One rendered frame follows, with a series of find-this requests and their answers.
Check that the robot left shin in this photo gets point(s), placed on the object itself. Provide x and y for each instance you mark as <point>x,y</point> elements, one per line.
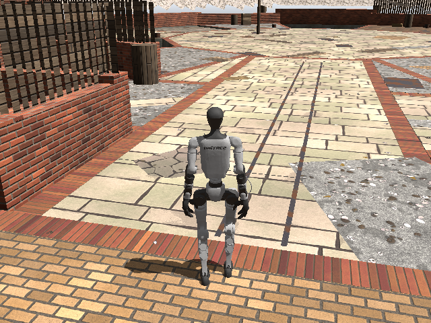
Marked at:
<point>203,253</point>

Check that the right robot hand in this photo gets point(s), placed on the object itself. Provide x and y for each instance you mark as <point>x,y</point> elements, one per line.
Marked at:
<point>244,209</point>

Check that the robot right forearm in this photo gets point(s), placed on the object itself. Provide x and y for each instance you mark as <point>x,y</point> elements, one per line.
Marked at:
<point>241,181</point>

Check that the left robot hand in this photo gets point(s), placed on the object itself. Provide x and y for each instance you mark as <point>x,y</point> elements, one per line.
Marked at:
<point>186,207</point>

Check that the robot right upper arm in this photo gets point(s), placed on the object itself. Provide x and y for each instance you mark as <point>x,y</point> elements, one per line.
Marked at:
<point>238,154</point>

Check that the robot right shin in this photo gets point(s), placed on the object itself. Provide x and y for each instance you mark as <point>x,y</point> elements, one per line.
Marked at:
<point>229,246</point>

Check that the robot left upper arm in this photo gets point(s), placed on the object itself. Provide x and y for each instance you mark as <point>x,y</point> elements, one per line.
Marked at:
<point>194,142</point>

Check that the robot left forearm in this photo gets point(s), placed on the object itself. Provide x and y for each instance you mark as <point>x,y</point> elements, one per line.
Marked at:
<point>189,178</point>

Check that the robot shin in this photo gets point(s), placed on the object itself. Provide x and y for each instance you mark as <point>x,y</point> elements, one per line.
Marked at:
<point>229,246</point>
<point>203,253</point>

